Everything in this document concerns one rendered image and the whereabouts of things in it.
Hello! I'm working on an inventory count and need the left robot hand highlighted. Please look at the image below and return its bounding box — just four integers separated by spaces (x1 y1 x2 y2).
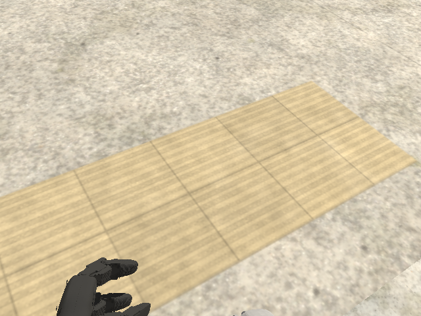
56 257 151 316

